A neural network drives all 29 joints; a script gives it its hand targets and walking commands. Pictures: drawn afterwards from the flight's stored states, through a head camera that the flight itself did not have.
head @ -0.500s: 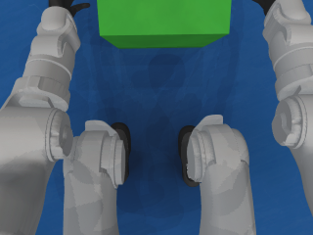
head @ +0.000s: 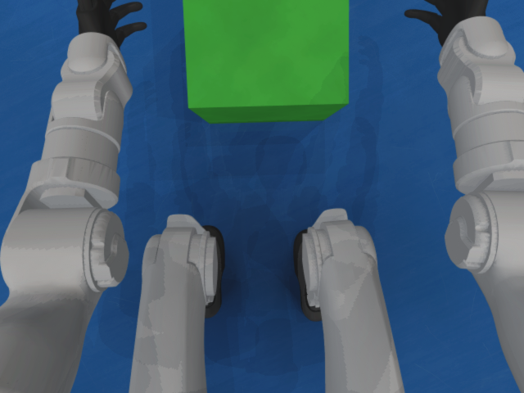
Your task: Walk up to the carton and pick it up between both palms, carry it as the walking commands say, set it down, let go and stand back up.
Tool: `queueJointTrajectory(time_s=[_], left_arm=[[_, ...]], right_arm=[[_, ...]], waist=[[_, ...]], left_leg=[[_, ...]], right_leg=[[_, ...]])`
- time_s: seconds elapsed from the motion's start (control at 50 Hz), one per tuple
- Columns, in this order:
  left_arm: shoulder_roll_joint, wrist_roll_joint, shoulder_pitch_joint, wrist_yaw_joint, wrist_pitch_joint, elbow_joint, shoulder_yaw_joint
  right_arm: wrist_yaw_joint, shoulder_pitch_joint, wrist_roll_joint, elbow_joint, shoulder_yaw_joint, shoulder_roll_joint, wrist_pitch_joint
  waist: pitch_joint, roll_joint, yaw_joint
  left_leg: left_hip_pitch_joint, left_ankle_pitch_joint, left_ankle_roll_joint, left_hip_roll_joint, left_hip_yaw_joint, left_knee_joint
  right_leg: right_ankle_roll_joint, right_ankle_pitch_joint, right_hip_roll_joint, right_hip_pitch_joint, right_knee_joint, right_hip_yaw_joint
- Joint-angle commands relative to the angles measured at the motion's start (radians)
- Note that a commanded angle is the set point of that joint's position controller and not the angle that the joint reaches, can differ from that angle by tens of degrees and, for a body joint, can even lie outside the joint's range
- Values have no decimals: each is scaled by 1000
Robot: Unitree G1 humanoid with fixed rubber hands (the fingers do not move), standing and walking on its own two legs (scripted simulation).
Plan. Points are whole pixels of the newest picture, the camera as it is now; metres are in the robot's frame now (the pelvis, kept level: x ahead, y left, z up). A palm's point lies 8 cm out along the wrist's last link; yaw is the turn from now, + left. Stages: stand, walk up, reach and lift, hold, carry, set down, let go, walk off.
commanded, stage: set down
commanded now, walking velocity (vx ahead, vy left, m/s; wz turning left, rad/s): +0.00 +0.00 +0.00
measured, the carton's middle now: (265, 47) +0.60 -0.03 -0.33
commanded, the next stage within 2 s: let go in 0.92 s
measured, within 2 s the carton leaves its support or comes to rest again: neither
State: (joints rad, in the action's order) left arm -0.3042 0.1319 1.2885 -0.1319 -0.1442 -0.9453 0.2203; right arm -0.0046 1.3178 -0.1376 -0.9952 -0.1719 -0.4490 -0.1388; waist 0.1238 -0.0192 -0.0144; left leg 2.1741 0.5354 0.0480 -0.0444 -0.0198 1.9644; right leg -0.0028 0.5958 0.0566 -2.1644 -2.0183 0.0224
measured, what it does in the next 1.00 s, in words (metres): rises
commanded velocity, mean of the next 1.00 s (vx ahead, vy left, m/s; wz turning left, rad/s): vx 0.00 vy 0.00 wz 0.00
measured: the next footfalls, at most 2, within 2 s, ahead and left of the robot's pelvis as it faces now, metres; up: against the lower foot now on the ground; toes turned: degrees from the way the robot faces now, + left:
none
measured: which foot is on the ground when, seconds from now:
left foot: down 0.00-1.00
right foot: down 0.00-1.00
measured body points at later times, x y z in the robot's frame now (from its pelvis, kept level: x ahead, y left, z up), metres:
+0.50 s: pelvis +0.02 +0.00 +0.13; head +0.34 -0.02 +0.44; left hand +0.56 +0.18 +0.03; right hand +0.56 -0.26 +0.04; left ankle +0.11 +0.13 -0.39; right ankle +0.09 -0.11 -0.39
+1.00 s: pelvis +0.04 +0.00 +0.24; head +0.34 -0.02 +0.58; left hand +0.56 +0.17 +0.13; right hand +0.55 -0.26 +0.14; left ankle +0.11 +0.13 -0.39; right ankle +0.09 -0.11 -0.39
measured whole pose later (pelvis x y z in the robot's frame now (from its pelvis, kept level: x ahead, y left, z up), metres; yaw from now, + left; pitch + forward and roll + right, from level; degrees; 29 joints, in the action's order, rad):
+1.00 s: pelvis +0.04 +0.00 +0.24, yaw -2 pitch +44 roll +1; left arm -0.16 -0.10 1.03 -0.05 -0.16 -0.80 0.37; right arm 0.13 1.10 0.08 -0.96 -0.37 -0.35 -0.12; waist -0.06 -0.01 -0.01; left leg 1.47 0.26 0.03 -0.02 -0.04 0.95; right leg 0.00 0.30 0.05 -1.46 -0.98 0.04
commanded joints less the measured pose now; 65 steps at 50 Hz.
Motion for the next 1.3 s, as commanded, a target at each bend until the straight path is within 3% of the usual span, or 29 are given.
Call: queueJointTrajectory(time_s=[0.0,0.26,0.42,0.76,0.92,1.06,1.16,1.22,1.28], left_arm=[[-120,-12,236,3,5,137,21],[-100,-59,143,31,-38,243,61],[-78,-68,96,42,-50,278,65],[-19,-127,-3,67,-33,293,95],[55,-231,-96,82,0,217,157],[37,-278,-285,82,9,358,122],[43,-233,-519,104,7,523,34],[45,-208,-652,123,12,569,3],[47,-193,-778,143,35,530,-13]], right_arm=[[7,255,14,133,-32,-137,5],[51,173,53,208,-91,-144,-30],[86,139,67,198,-110,-150,-29],[134,58,123,174,-154,-116,2],[136,-26,217,107,-213,-26,34],[105,-235,267,282,-221,-14,46],[103,-478,217,455,-143,12,43],[109,-603,185,518,-101,39,42],[113,-724,174,510,-77,65,57]], waist=[[-1148,64,-11],[-1267,49,-16],[-1248,38,-19],[-1162,39,-10],[-1028,50,-11],[-1232,32,-25],[-1288,25,-27],[-1226,33,-7],[-1061,46,-4]], left_leg=[[-597,-263,-15,-24,102,-156],[-771,-361,-3,-35,101,-394],[-918,-412,5,-30,87,-552],[-1211,-507,4,-12,58,-922],[-1223,-553,12,-7,44,-1012],[-1427,-708,14,-16,30,-1043],[-1546,-788,7,-20,16,-1084],[-1554,-783,0,-17,8,-1118],[-1538,-696,-3,-13,10,-1173]], right_leg=[[27,-337,-13,609,281,-43],[34,-465,2,782,491,-58],[34,-495,5,856,645,-66],[42,-597,-5,1117,1009,-35],[34,-629,-9,1128,1107,-38],[36,-802,2,1318,1126,-36],[21,-920,-5,1480,1161,-10],[16,-935,-11,1538,1195,7],[17,-860,-20,1577,1252,17]])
